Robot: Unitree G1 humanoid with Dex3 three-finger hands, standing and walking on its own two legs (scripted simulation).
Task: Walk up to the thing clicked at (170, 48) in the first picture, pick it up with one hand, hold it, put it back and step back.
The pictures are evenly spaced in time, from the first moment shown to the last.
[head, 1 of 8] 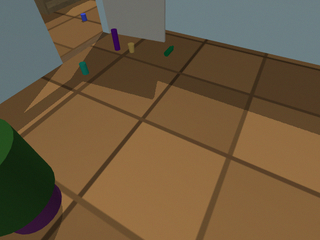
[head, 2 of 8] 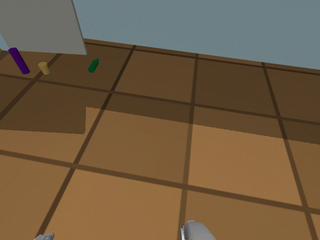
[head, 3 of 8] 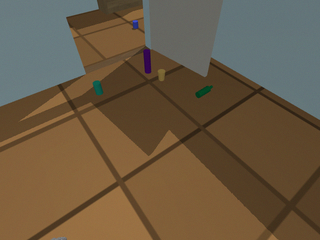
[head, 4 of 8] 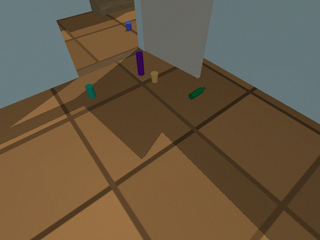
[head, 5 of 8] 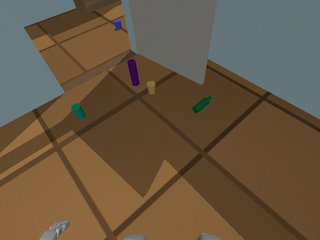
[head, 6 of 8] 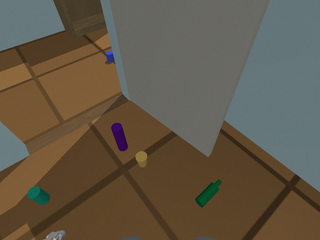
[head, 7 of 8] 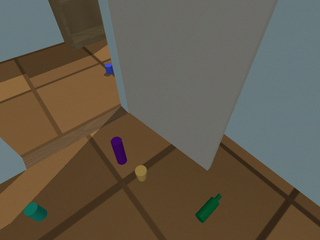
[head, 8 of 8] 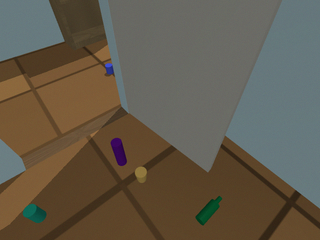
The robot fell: no
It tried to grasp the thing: no
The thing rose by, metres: 0.00
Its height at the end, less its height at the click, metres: +0.00
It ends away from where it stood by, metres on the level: 0.00
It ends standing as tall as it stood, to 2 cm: yes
